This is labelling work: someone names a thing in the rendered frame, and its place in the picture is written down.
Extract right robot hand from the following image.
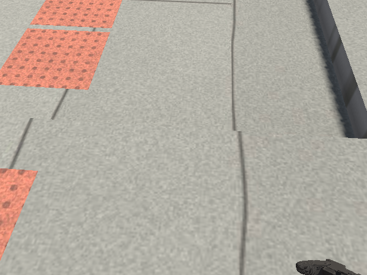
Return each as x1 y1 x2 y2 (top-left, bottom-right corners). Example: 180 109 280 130
296 259 361 275

